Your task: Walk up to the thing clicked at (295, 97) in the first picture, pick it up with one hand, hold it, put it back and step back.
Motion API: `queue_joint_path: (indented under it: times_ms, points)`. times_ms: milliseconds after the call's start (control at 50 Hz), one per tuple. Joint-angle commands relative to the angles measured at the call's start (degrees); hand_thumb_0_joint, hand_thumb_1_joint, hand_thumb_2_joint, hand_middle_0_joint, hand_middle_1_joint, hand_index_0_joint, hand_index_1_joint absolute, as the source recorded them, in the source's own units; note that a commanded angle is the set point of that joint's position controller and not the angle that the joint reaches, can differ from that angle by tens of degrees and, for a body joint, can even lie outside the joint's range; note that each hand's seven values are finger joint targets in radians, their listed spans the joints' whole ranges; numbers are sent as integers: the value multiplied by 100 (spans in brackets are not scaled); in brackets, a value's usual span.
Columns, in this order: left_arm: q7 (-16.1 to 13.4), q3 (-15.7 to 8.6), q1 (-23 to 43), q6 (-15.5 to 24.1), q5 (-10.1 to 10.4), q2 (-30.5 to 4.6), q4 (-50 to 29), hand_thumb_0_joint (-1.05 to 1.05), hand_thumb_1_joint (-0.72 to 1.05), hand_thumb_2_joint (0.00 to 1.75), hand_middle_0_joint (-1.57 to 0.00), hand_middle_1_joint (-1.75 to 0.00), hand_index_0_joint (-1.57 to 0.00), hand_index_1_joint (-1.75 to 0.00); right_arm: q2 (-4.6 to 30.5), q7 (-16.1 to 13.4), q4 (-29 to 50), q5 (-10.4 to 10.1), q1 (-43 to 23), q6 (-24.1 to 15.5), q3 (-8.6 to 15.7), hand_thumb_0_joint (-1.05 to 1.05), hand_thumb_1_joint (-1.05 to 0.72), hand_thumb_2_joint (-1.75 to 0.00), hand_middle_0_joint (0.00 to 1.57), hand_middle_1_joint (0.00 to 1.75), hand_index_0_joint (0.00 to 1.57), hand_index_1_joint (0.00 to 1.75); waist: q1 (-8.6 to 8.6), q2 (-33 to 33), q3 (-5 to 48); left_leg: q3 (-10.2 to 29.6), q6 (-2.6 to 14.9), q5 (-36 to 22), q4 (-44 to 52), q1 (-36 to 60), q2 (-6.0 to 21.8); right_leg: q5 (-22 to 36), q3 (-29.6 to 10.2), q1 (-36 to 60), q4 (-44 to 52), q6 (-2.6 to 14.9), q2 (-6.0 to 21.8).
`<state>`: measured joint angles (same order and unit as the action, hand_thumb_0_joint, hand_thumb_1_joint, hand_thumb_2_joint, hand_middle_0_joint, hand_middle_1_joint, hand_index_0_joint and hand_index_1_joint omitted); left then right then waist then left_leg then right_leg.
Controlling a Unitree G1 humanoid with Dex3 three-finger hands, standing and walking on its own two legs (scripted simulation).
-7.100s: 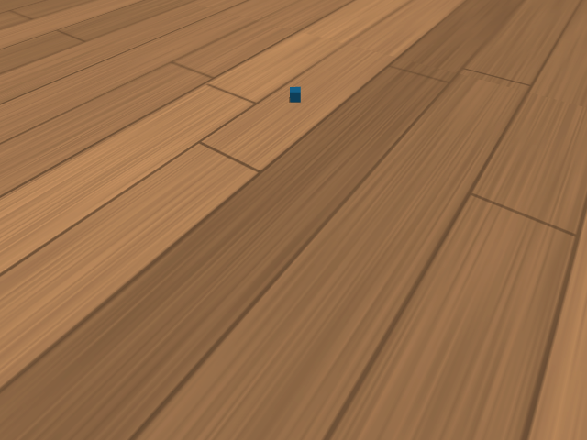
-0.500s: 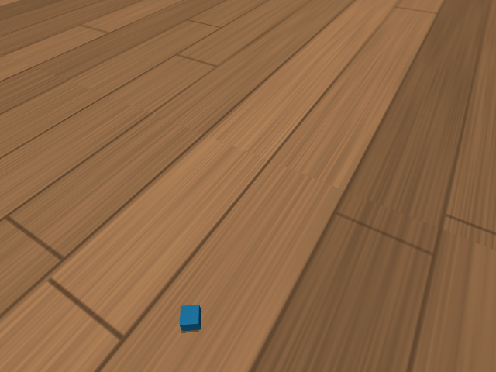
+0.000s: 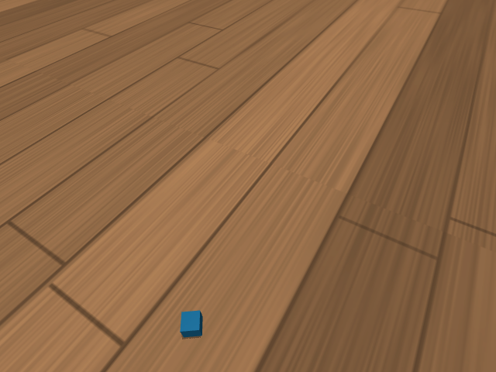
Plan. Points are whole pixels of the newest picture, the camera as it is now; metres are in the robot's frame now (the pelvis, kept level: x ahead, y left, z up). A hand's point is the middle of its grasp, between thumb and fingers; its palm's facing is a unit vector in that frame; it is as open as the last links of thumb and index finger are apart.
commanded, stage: stand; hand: left
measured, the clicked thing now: (191, 323) +0.44 +0.28 -0.75
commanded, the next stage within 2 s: none
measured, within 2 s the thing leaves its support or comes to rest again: neither
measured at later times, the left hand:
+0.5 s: hand out of the picture +0.09 +0.25 -0.16, palm faces -0.02 -0.94 -0.34, open 7.4 cm
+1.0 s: hand out of the picture +0.08 +0.26 -0.16, palm faces -0.01 -0.94 -0.34, open 7.4 cm
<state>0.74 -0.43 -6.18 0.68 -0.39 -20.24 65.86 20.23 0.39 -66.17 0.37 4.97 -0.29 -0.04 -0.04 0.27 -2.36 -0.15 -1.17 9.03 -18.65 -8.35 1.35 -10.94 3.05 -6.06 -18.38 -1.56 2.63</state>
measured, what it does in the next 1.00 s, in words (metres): stands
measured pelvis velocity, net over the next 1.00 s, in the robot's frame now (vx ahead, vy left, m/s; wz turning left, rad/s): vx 0.01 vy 0.00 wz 0.00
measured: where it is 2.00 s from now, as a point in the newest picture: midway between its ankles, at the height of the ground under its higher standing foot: outside the picture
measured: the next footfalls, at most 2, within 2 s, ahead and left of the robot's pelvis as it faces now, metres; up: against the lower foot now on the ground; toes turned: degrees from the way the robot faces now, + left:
none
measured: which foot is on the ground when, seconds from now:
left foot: down 0.00-1.00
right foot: down 0.00-1.00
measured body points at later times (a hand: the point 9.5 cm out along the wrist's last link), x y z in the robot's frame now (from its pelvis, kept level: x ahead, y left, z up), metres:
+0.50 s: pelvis +0.01 +0.00 +0.00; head +0.03 +0.00 +0.45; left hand +0.09 +0.30 -0.13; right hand +0.10 -0.31 -0.13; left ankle +0.01 +0.13 -0.75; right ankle -0.01 -0.13 -0.75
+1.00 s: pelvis +0.01 +0.00 +0.00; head +0.02 +0.00 +0.45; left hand +0.08 +0.31 -0.13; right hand +0.09 -0.30 -0.13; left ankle +0.01 +0.13 -0.75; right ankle -0.01 -0.13 -0.75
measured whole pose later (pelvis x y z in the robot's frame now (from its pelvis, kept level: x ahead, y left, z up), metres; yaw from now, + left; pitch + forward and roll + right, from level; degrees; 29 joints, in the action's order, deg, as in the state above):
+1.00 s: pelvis +0.01 +0.00 +0.00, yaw +0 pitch -2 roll +0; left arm 0.6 -0.6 -6.5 0.4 -0.4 -20.3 65.1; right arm 20.1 0.1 -65.1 0.3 5.3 -0.2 -0.3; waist -0.2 -0.1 -2.7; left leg -0.4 -1.0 9.8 -17.8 -6.4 1.3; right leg -11.1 2.9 -3.8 -16.7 -1.7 2.7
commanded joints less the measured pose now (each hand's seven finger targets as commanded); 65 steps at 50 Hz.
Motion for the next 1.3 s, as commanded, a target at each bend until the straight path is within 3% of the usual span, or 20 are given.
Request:
queue_joint_path:
  times_ms: [0,140,220,320,660,820,1100,1200,1280]
  points:
    - [-114,-198,262,117,-17,-1210,-356,0,90,90,-20,-30,-20,-30,1217,-62,315,9,-315,-145,241,0,-90,-90,20,30,20,30,17,-44,591,489,165,-1065,209,282,680,784,-501,79,298,194,607]
    - [-124,-206,291,109,-2,-1224,-359,0,90,90,-20,-30,-20,-30,1220,-69,306,10,-295,-137,231,0,-90,-90,20,30,20,30,21,18,559,444,142,-1063,222,236,659,854,-502,176,313,192,611]
    - [-132,-224,304,125,-4,-1245,-363,0,90,90,-20,-30,-20,-30,1186,-74,329,6,-251,-140,224,0,-90,-90,20,30,20,30,33,-78,627,431,163,-1484,162,329,692,1322,-491,314,266,198,639]
    - [-127,-222,298,107,-20,-1209,-375,0,90,90,-20,-30,-20,-30,1211,-79,373,5,-326,-117,233,0,-90,-90,20,30,20,30,16,-32,466,432,145,-1026,225,262,657,876,-474,192,394,176,598]
    - [-135,-226,230,104,-21,-1201,-414,0,90,90,-20,-30,-20,-30,1238,-94,421,8,-291,-135,226,0,-90,-90,20,30,20,30,-1,-20,594,423,176,-1417,182,468,707,1208,-457,281,365,190,613]
    - [-123,-232,233,82,-15,-1205,-404,0,90,90,-20,-30,-20,-30,1223,-90,410,15,-245,-132,212,0,-90,-90,20,30,20,30,3,50,424,414,175,-973,306,266,661,814,-495,256,408,207,624]
    - [-122,-230,153,88,-19,-1234,-453,0,90,90,-20,-30,-20,-30,1211,-86,440,15,-203,-147,210,0,-90,-90,20,30,20,30,7,25,444,440,177,-1143,292,387,672,867,-466,162,335,217,603]
    - [-114,-229,115,71,-18,-1223,-409,0,90,90,-20,-30,-20,-30,1209,-86,425,8,-155,-141,206,0,-90,-90,20,30,20,30,14,1,311,455,175,-760,363,222,633,604,-501,170,397,213,609]
    - [-120,-218,134,86,-21,-1237,-443,0,90,90,-20,-30,-20,-30,1228,-82,439,10,-168,-142,221,0,-90,-90,20,30,20,30,12,-16,406,472,197,-1069,293,330,664,751,-473,181,374,212,609]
